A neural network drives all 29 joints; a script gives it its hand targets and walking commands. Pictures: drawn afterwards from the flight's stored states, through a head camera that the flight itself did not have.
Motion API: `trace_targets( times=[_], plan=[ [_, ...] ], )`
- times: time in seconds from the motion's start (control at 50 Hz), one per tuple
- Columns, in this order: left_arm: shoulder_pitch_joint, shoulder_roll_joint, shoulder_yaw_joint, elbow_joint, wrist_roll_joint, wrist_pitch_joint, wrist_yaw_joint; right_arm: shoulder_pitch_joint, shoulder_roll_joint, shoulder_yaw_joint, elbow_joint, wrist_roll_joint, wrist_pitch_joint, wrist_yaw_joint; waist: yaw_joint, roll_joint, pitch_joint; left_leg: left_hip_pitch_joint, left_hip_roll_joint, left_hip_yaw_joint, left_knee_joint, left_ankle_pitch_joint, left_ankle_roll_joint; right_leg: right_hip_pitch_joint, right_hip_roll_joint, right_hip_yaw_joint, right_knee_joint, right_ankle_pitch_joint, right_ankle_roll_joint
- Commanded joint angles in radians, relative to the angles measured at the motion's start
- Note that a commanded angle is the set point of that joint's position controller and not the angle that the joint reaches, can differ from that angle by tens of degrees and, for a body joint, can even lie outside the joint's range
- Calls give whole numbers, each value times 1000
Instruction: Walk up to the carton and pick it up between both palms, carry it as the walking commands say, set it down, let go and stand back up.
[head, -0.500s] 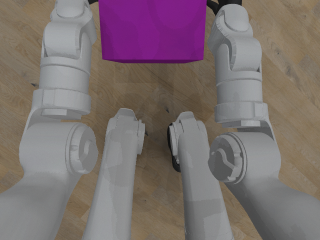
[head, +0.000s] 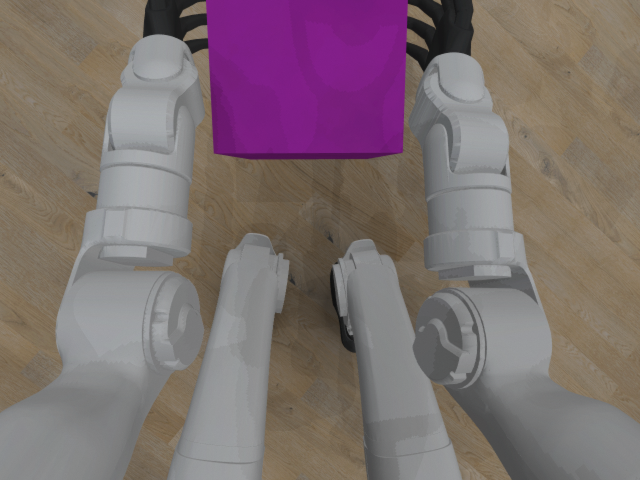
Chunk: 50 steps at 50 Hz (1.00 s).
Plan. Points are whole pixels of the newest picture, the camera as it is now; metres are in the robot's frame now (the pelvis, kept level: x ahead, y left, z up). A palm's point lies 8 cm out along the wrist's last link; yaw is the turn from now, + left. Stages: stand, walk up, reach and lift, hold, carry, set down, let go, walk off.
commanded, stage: reach and lift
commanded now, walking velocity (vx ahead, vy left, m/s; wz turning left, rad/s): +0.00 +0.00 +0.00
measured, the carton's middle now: (308, 58) +0.55 +0.02 -0.15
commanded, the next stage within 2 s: none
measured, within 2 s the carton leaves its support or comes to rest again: neither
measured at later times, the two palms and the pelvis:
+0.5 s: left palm (147, 25) +0.50 +0.15 -0.01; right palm (486, 48) +0.50 -0.11 +0.01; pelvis +0.00 +0.00 +0.06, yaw +0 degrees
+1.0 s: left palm out of the picture +0.48 +0.14 +0.08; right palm (574, 24) +0.47 -0.11 +0.10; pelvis +0.03 +0.00 +0.11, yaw +1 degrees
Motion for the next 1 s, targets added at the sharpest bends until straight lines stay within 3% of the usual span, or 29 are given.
trace_targets(
  times=[0.0,0.02,0.04,0.06,0.08,0.1,0.14,0.16,0.18,0.2,0.28,0.3,0.32,0.34,0.36,0.44,0.54,0.58,0.64,0.66,0.68,0.7,0.74,0.78,0.84,0.86,0.9,0.94,0.98],
  plan=[
    [-726,-1215,-603,-174,-228,-65,-278,-758,1077,662,-52,224,-28,303,1,63,-2249,737,-23,57,-222,172,3,468,25,-78,-192,169,-46],
    [-745,-1198,-601,-147,-223,-61,-280,-746,1060,644,-15,213,-27,303,-17,73,-2223,707,-19,66,-210,159,-3,449,25,-72,-202,154,-52],
    [-738,-1203,-597,-139,-222,-65,-280,-741,1068,643,-12,209,-26,303,-7,64,-2206,721,-15,50,-231,128,2,449,21,-75,-202,133,-49],
    [-745,-1212,-613,-155,-225,-66,-282,-725,1068,641,-21,206,-30,302,-27,86,-2218,726,-17,55,-234,132,-6,471,26,-70,-215,141,-54],
    [-736,-1211,-595,-127,-225,-68,-283,-725,1073,638,7,198,-27,302,-15,56,-2201,726,-16,53,-241,136,-1,470,22,-74,-227,137,-50],
    [-734,-1230,-613,-154,-227,-67,-282,-703,1069,628,-14,194,-29,304,-35,91,-2214,752,-15,57,-256,133,-6,493,22,-70,-240,144,-55],
    [-719,-1212,-598,-115,-218,-63,-287,-697,1078,638,12,193,-23,305,-31,72,-2184,714,-18,56,-258,113,1,508,15,-61,-254,132,-53],
    [-706,-1214,-585,-100,-216,-66,-291,-704,1088,636,7,193,-24,307,-13,62,-2162,726,-15,56,-275,105,7,511,16,-66,-269,120,-50],
    [-706,-1251,-611,-149,-228,-72,-289,-689,1111,658,-34,204,-27,306,-29,63,-2241,792,-14,44,-294,142,4,570,20,-70,-274,164,-48],
    [-706,-1223,-587,-118,-221,-68,-290,-709,1090,650,-19,200,-29,307,-10,57,-2193,746,-14,51,-287,128,4,544,14,-63,-277,145,-51],
    [-696,-1237,-594,-133,-223,-70,-288,-682,1106,649,-25,195,-25,314,-20,53,-2200,815,-12,31,-335,123,8,584,15,-66,-310,146,-53],
    [-674,-1249,-601,-122,-223,-69,-286,-666,1098,651,-16,194,-27,315,-30,64,-2201,840,-9,19,-343,125,6,577,14,-69,-313,145,-54],
    [-676,-1243,-600,-127,-221,-73,-285,-664,1107,666,-17,196,-31,316,-10,62,-2179,834,-10,27,-344,133,5,572,13,-61,-321,144,-54],
    [-681,-1249,-608,-130,-222,-73,-285,-640,1095,648,-5,190,-31,316,-32,85,-2175,838,-7,26,-348,130,0,575,13,-62,-327,147,-59],
    [-642,-1260,-608,-127,-214,-72,-284,-637,1104,664,-16,194,-33,318,-15,94,-2173,859,-11,41,-362,143,-1,602,16,-59,-342,156,-58],
    [-652,-1265,-633,-178,-228,-89,-289,-590,1137,692,-36,196,-38,319,-21,81,-2209,894,-10,33,-383,202,3,676,16,-53,-366,218,-55],
    [-584,-1265,-628,-131,-221,-88,-296,-596,1138,728,-57,199,-41,311,-12,34,-2146,887,-17,31,-423,155,17,738,8,-45,-419,178,-49],
    [-612,-1266,-644,-169,-224,-88,-292,-555,1144,715,-32,194,-37,312,-25,75,-2164,920,-12,30,-440,174,8,749,7,-43,-428,202,-55],
    [-575,-1268,-640,-167,-216,-86,-289,-522,1131,702,-38,180,-40,320,-37,69,-2138,967,-2,-2,-470,186,7,728,3,-39,-449,207,-60],
    [-553,-1280,-640,-152,-207,-82,-287,-544,1139,715,-40,196,-43,323,-15,88,-2123,969,-5,14,-484,172,4,749,2,-37,-468,193,-61],
    [-567,-1278,-642,-158,-216,-89,-289,-518,1130,709,-28,181,-45,322,-37,74,-2101,952,-1,13,-479,179,4,742,2,-38,-470,200,-60],
    [-565,-1276,-639,-161,-214,-92,-292,-510,1150,719,-31,185,-45,322,-32,61,-2094,955,-4,14,-493,174,10,776,2,-38,-479,204,-61],
    [-529,-1323,-678,-191,-228,-90,-288,-504,1143,738,-87,195,-50,321,-48,88,-2164,1047,-6,-11,-526,207,0,823,2,-44,-494,240,-59],
    [-520,-1298,-637,-118,-200,-90,-289,-516,1121,708,-27,174,-51,324,-48,77,-2023,1000,5,-14,-539,133,7,754,-4,-37,-519,163,-65],
    [-496,-1308,-619,-113,-188,-102,-291,-455,1163,682,17,148,-54,330,-42,61,-1938,989,10,-23,-585,147,4,791,-6,-34,-551,181,-67],
    [-489,-1336,-650,-145,-195,-102,-293,-442,1167,696,-8,155,-58,332,-48,85,-1978,1032,3,-18,-593,166,-1,835,-2,-33,-560,209,-66],
    [-421,-1338,-602,-81,-162,-104,-294,-428,1158,663,31,135,-63,336,-43,90,-1847,990,9,-19,-613,151,0,791,-13,-22,-586,184,-67],
    [-382,-1348,-583,-67,-140,-113,-298,-402,1201,667,21,137,-75,333,-22,75,-1763,939,6,-1,-632,161,6,834,-10,-11,-613,199,-64],
    [-345,-1351,-511,27,-99,-124,-303,-326,1195,580,140,75,-77,333,-34,67,-1503,851,15,-10,-674,99,9,765,-16,-10,-647,144,-58]
  ],
)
